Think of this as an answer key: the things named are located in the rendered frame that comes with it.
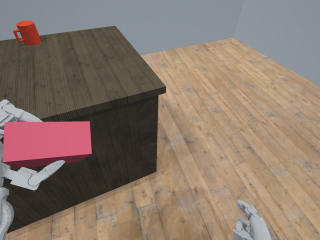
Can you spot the robot left hand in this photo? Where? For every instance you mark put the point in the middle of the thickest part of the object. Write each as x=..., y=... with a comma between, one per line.
x=24, y=177

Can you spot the sponge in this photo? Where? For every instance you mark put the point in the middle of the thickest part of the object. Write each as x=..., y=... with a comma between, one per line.
x=34, y=144

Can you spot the table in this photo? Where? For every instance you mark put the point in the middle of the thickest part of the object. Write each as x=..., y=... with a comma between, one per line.
x=91, y=75

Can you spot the robot right hand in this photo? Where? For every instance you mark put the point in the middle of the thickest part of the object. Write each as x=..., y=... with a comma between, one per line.
x=255, y=229

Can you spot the left robot forearm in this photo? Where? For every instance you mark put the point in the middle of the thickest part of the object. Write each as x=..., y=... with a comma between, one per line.
x=6, y=213

